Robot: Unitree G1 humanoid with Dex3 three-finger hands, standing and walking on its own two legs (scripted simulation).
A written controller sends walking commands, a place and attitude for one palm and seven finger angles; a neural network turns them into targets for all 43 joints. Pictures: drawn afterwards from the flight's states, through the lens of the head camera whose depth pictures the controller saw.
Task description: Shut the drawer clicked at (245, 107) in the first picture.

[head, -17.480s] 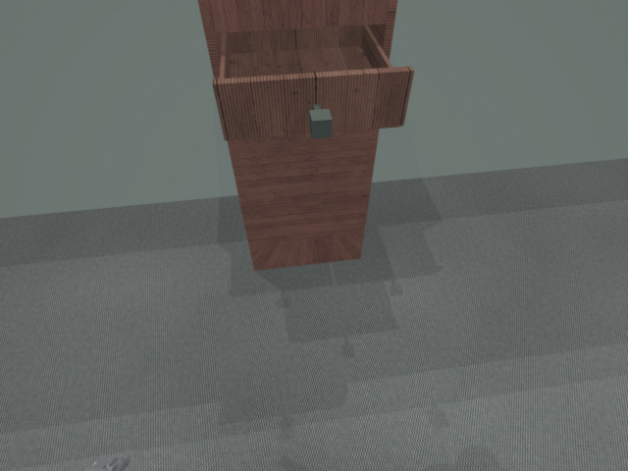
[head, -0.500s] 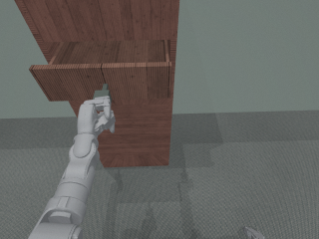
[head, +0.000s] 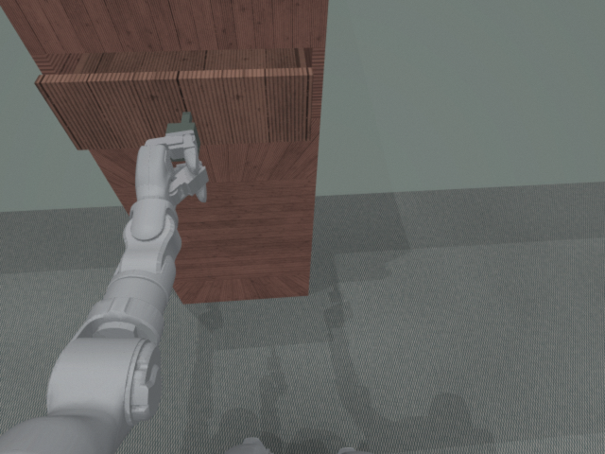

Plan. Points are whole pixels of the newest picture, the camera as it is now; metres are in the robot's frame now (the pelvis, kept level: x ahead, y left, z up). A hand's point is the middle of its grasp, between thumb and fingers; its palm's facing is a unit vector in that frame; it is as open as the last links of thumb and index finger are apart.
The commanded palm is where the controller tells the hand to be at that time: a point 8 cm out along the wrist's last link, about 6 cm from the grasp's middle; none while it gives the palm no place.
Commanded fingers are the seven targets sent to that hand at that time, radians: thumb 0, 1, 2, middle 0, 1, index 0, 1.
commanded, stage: push the drawer shut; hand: left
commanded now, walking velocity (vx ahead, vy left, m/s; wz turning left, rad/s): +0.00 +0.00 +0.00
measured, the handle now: (184, 132) +0.55 +0.16 +0.10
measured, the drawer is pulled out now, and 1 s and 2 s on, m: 0.07 0.00 0.00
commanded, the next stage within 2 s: pull the fist back off the drawer in 0.90 s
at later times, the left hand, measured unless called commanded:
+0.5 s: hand (199, 147) +0.51 +0.14 +0.11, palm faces +0.08 -1.00 -0.01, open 3.1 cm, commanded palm +0.50 +0.18 +0.10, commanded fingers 0.00 0.90 0.90 -1.40 -1.60 -1.40 -1.60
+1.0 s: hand (199, 138) +0.54 +0.14 +0.10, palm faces +0.09 -1.00 -0.02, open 2.7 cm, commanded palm +0.56 +0.18 +0.10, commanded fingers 0.00 0.90 0.90 -1.40 -1.60 -1.40 -1.60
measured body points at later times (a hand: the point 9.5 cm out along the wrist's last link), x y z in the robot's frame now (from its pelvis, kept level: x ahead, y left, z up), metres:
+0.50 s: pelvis +0.00 +0.00 -0.01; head +0.09 +0.01 +0.43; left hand +0.50 +0.19 +0.11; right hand -0.01 -0.26 -0.12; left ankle +0.04 +0.08 -0.70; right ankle -0.01 -0.08 -0.70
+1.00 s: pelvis -0.01 +0.01 -0.02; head +0.10 +0.03 +0.42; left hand +0.52 +0.19 +0.11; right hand -0.04 -0.26 -0.12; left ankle +0.04 +0.08 -0.70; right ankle -0.01 -0.08 -0.70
